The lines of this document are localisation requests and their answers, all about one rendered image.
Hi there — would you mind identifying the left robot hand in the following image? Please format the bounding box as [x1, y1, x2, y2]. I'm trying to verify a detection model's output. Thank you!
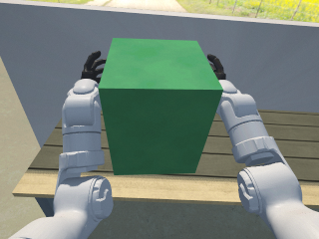
[81, 51, 107, 83]

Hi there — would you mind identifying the right robot upper arm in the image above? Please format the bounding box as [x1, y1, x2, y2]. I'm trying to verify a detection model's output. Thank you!
[237, 161, 319, 239]

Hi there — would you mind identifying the right robot forearm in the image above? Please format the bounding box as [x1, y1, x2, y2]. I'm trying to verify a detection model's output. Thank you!
[216, 80, 303, 200]

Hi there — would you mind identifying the left robot upper arm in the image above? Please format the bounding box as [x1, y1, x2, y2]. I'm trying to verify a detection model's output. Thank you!
[8, 175, 114, 239]

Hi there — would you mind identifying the left robot forearm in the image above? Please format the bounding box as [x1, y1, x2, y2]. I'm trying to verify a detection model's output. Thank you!
[53, 79, 105, 213]

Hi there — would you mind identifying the right robot hand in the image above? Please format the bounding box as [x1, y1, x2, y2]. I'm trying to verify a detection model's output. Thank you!
[207, 54, 226, 81]

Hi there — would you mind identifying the table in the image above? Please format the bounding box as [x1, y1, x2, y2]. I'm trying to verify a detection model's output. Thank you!
[12, 109, 319, 217]

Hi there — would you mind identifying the carton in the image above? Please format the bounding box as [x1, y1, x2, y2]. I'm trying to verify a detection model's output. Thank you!
[98, 38, 223, 175]

